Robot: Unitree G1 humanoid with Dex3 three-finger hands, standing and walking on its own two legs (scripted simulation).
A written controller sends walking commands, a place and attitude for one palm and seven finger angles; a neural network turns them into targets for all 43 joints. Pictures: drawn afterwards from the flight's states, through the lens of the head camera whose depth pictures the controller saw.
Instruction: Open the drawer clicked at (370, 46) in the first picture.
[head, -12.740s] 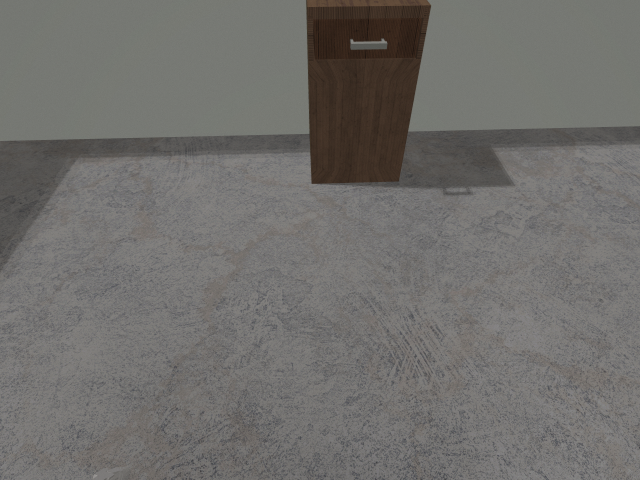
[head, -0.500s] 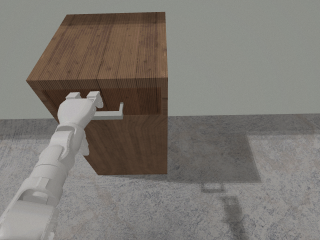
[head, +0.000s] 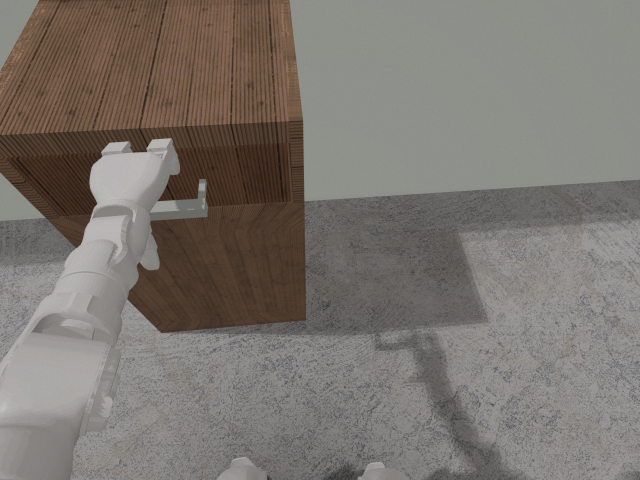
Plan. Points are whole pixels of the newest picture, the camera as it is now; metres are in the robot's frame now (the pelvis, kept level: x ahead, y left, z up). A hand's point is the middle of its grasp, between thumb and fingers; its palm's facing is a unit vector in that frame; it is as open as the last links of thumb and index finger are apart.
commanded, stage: move the hooked fingers above the handle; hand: left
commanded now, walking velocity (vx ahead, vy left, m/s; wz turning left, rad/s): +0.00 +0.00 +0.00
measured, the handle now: (163, 199) +0.54 +0.21 -0.03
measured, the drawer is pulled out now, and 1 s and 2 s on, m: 0.00 0.00 0.00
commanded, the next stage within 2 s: lower the fingers behind the handle in 0.78 s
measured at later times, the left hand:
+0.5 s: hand (144, 205) +0.49 +0.21 +0.02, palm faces -0.05 -0.03 -1.00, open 13.8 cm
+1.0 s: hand (148, 201) +0.50 +0.21 +0.02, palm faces -0.07 -0.02 -1.00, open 13.8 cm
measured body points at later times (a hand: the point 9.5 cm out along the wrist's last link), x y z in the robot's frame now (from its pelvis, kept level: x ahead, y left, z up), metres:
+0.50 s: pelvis +0.00 +0.01 +0.00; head +0.09 +0.01 +0.44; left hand +0.48 +0.21 +0.08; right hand +0.00 -0.26 -0.13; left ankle +0.03 +0.13 -0.69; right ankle -0.03 -0.13 -0.69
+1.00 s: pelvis +0.00 +0.00 -0.01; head +0.11 +0.00 +0.43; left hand +0.50 +0.21 +0.07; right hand -0.02 -0.27 -0.13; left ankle +0.03 +0.13 -0.69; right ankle -0.03 -0.13 -0.69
